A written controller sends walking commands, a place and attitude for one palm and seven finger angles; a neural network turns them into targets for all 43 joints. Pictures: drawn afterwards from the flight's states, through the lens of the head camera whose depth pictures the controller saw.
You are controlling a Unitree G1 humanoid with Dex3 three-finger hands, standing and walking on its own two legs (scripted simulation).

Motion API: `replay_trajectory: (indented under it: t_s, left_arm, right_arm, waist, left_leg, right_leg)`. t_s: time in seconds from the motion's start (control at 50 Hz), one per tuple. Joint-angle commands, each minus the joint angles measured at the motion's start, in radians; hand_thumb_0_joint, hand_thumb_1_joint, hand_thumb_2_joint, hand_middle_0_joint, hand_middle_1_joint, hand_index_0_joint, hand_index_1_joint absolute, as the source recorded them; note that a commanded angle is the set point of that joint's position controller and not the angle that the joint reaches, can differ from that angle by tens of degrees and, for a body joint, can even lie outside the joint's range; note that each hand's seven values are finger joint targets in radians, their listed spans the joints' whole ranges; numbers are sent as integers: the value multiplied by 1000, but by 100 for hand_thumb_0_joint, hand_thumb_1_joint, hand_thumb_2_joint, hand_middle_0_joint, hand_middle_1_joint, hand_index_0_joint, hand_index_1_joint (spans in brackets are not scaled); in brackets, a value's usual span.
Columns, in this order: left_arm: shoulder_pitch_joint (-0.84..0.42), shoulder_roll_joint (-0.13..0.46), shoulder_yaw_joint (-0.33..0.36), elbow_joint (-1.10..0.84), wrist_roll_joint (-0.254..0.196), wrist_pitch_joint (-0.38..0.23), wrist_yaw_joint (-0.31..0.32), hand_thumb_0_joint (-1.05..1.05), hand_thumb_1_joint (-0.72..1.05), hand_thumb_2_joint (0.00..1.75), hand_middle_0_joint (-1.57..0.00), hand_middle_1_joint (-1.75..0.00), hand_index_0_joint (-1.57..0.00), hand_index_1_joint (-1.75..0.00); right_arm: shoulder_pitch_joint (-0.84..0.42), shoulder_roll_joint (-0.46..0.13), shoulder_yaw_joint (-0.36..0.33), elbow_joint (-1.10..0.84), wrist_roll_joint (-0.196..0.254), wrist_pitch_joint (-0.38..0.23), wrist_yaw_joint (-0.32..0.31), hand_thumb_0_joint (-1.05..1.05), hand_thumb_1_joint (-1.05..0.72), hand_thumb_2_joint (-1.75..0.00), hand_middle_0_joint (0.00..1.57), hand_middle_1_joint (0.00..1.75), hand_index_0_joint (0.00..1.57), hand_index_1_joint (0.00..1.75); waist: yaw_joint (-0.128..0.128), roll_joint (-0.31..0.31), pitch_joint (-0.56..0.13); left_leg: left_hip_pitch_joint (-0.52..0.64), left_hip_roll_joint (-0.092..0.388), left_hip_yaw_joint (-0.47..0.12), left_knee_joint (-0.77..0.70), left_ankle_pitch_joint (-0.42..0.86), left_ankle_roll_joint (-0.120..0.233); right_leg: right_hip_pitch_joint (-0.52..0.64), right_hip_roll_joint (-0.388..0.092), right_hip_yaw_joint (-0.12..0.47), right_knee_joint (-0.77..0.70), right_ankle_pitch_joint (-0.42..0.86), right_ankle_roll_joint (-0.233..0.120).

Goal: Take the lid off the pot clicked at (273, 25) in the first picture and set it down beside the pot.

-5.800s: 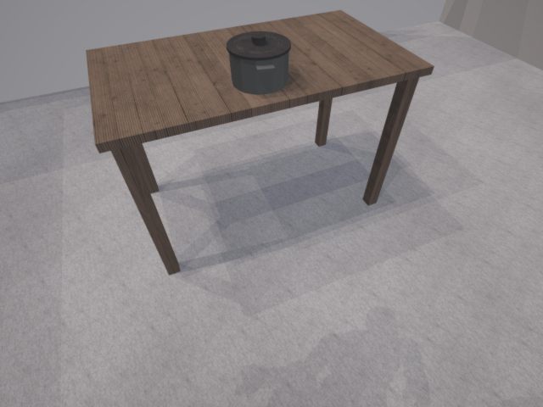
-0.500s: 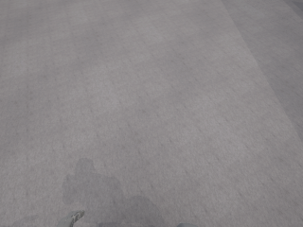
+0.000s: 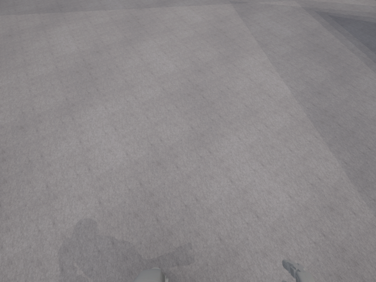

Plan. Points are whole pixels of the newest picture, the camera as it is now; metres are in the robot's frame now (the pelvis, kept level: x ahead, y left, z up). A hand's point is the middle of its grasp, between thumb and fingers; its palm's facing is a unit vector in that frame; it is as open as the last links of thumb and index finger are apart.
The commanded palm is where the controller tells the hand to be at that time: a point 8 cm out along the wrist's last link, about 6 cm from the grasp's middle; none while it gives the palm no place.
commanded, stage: turn to face it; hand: left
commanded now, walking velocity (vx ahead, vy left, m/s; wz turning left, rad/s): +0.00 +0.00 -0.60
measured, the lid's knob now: out of the picture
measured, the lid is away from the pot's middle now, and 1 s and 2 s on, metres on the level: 0.00 0.00 0.00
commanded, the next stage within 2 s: none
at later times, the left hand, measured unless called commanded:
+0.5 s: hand (127, 243) +0.21 +0.19 -0.16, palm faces -0.30 -0.92 -0.25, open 7.4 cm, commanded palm none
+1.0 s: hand (162, 246) +0.22 +0.10 -0.15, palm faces -0.52 -0.81 -0.26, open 7.3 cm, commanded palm none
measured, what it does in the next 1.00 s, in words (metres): steps on the spot, turning right: left foot, then right foot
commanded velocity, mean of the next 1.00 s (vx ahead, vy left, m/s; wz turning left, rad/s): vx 0.00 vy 0.00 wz -0.60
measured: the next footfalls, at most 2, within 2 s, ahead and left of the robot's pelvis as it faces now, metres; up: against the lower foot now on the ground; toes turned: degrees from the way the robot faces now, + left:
left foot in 0.06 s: +0.10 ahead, +0.12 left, +0.00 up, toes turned +2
right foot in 0.58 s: +0.04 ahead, -0.12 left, +0.00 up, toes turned -29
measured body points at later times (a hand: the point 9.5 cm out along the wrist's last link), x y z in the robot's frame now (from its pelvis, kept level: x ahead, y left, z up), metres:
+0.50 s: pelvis +0.05 +0.02 +0.00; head +0.09 +0.01 +0.45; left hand +0.23 +0.24 -0.14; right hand -0.02 -0.23 -0.14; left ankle +0.06 +0.12 -0.74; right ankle +0.00 -0.11 -0.69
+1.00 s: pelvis +0.05 -0.03 +0.00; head +0.08 -0.07 +0.45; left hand +0.25 +0.14 -0.13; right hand +0.00 -0.30 -0.15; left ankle +0.14 +0.11 -0.68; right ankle +0.01 -0.10 -0.74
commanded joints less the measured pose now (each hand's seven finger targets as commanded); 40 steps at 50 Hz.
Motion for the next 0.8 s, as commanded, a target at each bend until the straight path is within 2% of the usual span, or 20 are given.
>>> replay_trajectory:
  t_s: [0.0,0.02,0.04,0.06,0.08,0.12,0.16,0.22,0.36,0.46,0.5,0.52,0.54,0.56,0.58,0.6,0.62,0.68,0.72,0.78]
  left_arm:
    - [-65,196,59,-87,-14,-11,17,0,90,90,-20,-30,-20,-30]
    - [-41,149,54,-96,-27,-9,16,0,90,90,-20,-30,-20,-30]
    - [16,109,46,-95,-28,-9,9,0,90,90,-20,-30,-20,-30]
    - [45,139,56,-75,-14,1,14,0,90,90,-20,-30,-20,-30]
    - [42,140,61,-63,-5,13,11,0,90,90,-20,-30,-20,-30]
    - [-4,137,68,-62,5,28,-10,0,90,90,-20,-30,-20,-30]
    - [4,118,65,-66,4,40,-17,0,90,90,-20,-30,-20,-30]
    - [-13,105,62,-75,0,51,-21,0,90,90,-20,-30,-20,-30]
    - [-172,86,49,-143,1,58,-28,0,90,90,-20,-30,-20,-30]
    - [-225,83,36,-168,0,43,-30,0,90,90,-20,-30,-20,-30]
    - [-213,91,36,-170,0,33,-27,0,90,90,-20,-30,-20,-30]
    - [-183,102,38,-162,1,27,-24,0,90,90,-20,-30,-20,-30]
    - [-117,138,43,-145,3,14,-20,0,90,90,-20,-30,-20,-30]
    - [-40,263,63,-126,14,-3,-7,0,90,90,-20,-30,-20,-30]
    - [3,353,80,-115,-2,-3,8,0,90,90,-20,-30,-20,-30]
    - [-4,333,79,-114,-9,5,19,0,90,90,-20,-30,-20,-30]
    - [-51,289,76,-123,-10,4,25,0,90,90,-20,-30,-20,-30]
    - [-168,219,50,-150,-14,-1,20,0,90,90,-20,-30,-20,-30]
    - [-175,220,48,-156,-12,-5,16,0,90,90,-20,-30,-20,-30]
    - [-138,218,52,-142,-11,-9,13,0,90,90,-20,-30,-20,-30]
  right_arm:
    - [133,-111,-24,-47,7,-42,-25,0,-90,-90,20,30,20,30]
    - [211,-195,-37,-34,-4,-52,-31,0,-90,-90,20,30,20,30]
    - [252,-258,-46,-29,-1,-48,-27,0,-90,-90,20,30,20,30]
    - [219,-229,-35,-47,1,-34,-25,0,-90,-90,20,30,20,30]
    - [134,-176,-22,-68,-1,-36,-26,0,-90,-90,20,30,20,30]
    - [84,-137,-7,-78,-6,-39,-30,0,-90,-90,20,30,20,30]
    - [103,-121,-5,-65,-4,-44,-31,0,-90,-90,20,30,20,30]
    - [142,-115,-12,-49,1,-48,-31,0,-90,-90,20,30,20,30]
    - [215,-134,-38,-11,-6,-42,-20,0,-90,-90,20,30,20,30]
    - [224,-173,-55,8,-13,-36,-9,0,-90,-90,20,30,20,30]
    - [218,-182,-59,8,-13,-33,-5,0,-90,-90,20,30,20,30]
    - [220,-181,-59,8,-11,-31,-3,0,-90,-90,20,30,20,30]
    - [224,-176,-57,3,-4,-29,1,0,-90,-90,20,30,20,30]
    - [226,-114,-40,-27,4,-22,9,0,-90,-90,20,30,20,30]
    - [171,-71,-24,-78,1,-10,6,0,-90,-90,20,30,20,30]
    - [161,-93,-27,-76,5,0,-7,0,-90,-90,20,30,20,30]
    - [130,-86,-24,-69,5,2,-8,0,-90,-90,20,30,20,30]
    - [158,-105,-32,-30,-4,6,-7,0,-90,-90,20,30,20,30]
    - [179,-100,-32,-20,-4,12,-9,0,-90,-90,20,30,20,30]
    - [151,-100,-34,-27,-3,12,-12,0,-90,-90,20,30,20,30]
  waist:
    - [-114,-111,-116]
    - [-132,80,-201]
    - [-117,286,-250]
    - [-102,197,-208]
    - [-70,194,-128]
    - [-55,183,-23]
    - [-48,186,-40]
    - [-57,175,-88]
    - [-101,150,-54]
    - [-117,216,-78]
    - [-104,197,-85]
    - [-86,168,-100]
    - [-49,91,-142]
    - [-9,-221,-173]
    - [6,-332,-181]
    - [2,-221,-175]
    - [-11,-209,-138]
    - [-76,-140,-104]
    - [-90,-132,-104]
    - [-74,-131,-105]
  left_leg:
    - [309,-5,8,-322,223,28]
    - [511,201,-183,-363,450,92]
    - [596,448,-366,-348,739,205]
    - [460,457,-330,-361,658,249]
    - [347,407,-267,-418,506,225]
    - [242,309,-144,-452,410,177]
    - [265,259,-41,-440,495,158]
    - [329,265,18,-423,535,180]
    - [376,317,69,-426,477,221]
    - [382,345,135,-357,520,214]
    - [363,352,159,-299,522,184]
    - [342,334,188,-238,505,151]
    - [278,304,230,-97,452,97]
    - [20,198,263,127,68,32]
    - [-145,87,160,348,-335,-5]
    - [-153,99,35,429,-321,13]
    - [-187,108,2,447,-255,17]
    - [-148,103,-13,444,-72,-9]
    - [-113,84,-4,403,-46,-22]
    - [-122,62,-16,367,-27,-29]
  right_leg:
    - [-55,-164,195,135,631,-43]
    - [-217,-45,105,303,284,17]
    - [-368,8,-35,575,-307,70]
    - [-332,-51,-20,700,-332,76]
    - [-352,-74,-24,750,-266,89]
    - [-369,-101,-52,797,-150,99]
    - [-372,-103,-74,806,-77,110]
    - [-385,-118,-95,787,-50,122]
    - [-411,-158,-152,579,-68,130]
    - [-300,-135,-202,353,-101,99]
    - [-228,-121,-209,237,-63,79]
    - [-154,-106,-224,148,13,68]
    - [-11,-122,-202,6,158,50]
    - [186,-332,89,-86,433,-32]
    - [172,-513,319,-72,798,-143]
    - [138,-502,232,-57,758,-189]
    - [109,-422,194,-63,714,-160]
    - [51,-310,81,-54,703,-106]
    - [24,-286,53,-57,706,-101]
    - [42,-275,104,-62,683,-109]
